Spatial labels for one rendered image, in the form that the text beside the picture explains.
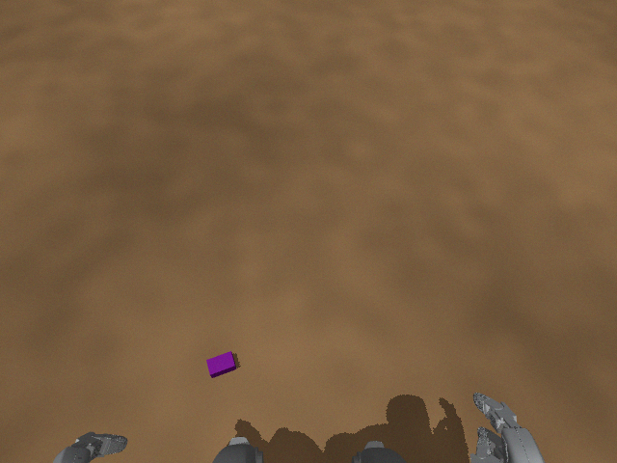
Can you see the right robot hand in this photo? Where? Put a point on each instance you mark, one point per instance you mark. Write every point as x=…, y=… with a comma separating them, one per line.
x=516, y=444

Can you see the left robot hand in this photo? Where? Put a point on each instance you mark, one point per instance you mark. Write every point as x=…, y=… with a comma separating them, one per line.
x=89, y=446

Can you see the small box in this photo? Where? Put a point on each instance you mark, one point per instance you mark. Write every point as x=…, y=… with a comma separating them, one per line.
x=221, y=364

